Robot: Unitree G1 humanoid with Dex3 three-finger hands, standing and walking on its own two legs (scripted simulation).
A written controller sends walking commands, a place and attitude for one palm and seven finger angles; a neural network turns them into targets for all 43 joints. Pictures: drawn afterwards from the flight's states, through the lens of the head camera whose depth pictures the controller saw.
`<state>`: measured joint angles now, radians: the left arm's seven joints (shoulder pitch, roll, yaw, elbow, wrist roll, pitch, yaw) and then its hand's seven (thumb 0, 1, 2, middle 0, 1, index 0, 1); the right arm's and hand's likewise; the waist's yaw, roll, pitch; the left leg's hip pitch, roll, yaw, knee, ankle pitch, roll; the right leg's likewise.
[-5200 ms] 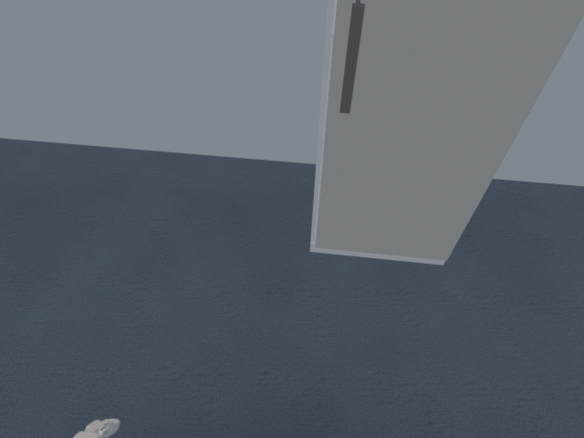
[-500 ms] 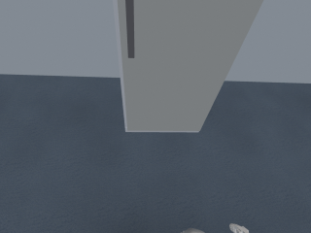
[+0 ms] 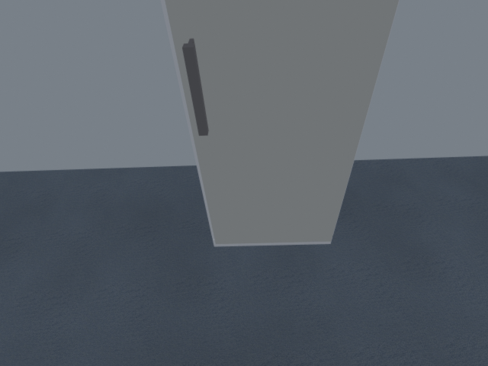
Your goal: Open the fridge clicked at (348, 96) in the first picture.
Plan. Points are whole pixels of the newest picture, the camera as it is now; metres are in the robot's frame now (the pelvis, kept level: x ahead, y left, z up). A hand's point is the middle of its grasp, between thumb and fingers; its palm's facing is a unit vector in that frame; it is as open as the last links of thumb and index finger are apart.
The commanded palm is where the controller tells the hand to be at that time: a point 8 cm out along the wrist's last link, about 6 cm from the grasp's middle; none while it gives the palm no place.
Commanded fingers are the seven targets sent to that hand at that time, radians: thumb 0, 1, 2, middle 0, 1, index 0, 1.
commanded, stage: take the last steps up to it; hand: left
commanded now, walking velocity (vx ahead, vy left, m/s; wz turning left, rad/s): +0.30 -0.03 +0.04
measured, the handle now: (198, 90) +0.76 +0.16 +0.10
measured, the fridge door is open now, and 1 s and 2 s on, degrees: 0 0 0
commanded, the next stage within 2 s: come to a stop and stand still in 0.60 s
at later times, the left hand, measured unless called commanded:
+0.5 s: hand out of the picture +0.07 +0.18 -0.19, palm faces +0.11 -0.99 -0.12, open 7.4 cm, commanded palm none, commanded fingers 0.00 0.90 0.90 -0.20 -0.30 -0.20 -0.30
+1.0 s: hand (186, 270) +0.38 +0.17 -0.17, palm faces +0.03 -0.97 -0.22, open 7.3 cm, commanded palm none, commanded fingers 0.00 0.90 0.90 -0.20 -0.30 -0.20 -0.30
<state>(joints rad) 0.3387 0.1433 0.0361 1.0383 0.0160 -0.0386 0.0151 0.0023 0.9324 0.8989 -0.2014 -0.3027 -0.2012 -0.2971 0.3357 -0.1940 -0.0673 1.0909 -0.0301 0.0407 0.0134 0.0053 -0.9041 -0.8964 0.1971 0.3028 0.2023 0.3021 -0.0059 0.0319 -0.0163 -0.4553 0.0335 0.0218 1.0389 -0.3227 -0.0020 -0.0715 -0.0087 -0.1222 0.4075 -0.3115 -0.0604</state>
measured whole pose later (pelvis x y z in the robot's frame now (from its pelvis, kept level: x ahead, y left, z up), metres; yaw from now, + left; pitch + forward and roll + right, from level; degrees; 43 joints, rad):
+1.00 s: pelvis +0.28 +0.00 -0.01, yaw +1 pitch -1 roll +1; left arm 0.11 0.13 0.04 0.99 0.02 -0.01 0.03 0.00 0.92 0.90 -0.20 -0.30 -0.20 -0.30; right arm 0.28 -0.16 -0.06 1.09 0.00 0.05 -0.03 0.00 -0.91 -0.90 0.20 0.30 0.20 0.30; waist -0.02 0.03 0.13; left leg -0.35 0.00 0.03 1.05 -0.57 -0.03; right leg -0.37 -0.09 -0.12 0.56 -0.17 -0.02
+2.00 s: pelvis +0.22 -0.01 +0.00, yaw +1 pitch -2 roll +0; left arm 0.24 0.15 0.02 1.12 0.00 0.00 0.04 0.01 0.96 0.90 -0.20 -0.30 -0.20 -0.30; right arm 0.36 -0.12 -0.02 1.17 -0.02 0.02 -0.03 0.00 -0.91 -0.90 0.20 0.30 0.20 0.30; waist -0.04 0.04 0.00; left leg -0.21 0.08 0.02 0.45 -0.20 -0.05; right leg -0.15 0.03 -0.07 0.44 -0.27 -0.05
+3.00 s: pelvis +0.23 +0.03 +0.00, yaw +0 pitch -2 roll +0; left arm 0.27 0.14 0.01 1.13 0.01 0.00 0.03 0.01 0.91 0.90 -0.20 -0.30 -0.20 -0.30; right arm 0.28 -0.12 -0.01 1.16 -0.01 -0.01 -0.03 0.00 -0.90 -0.90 0.20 0.30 0.20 0.30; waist 0.00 -0.01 0.05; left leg -0.17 0.03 0.06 0.40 -0.20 -0.01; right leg -0.12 -0.02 -0.03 0.40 -0.25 0.00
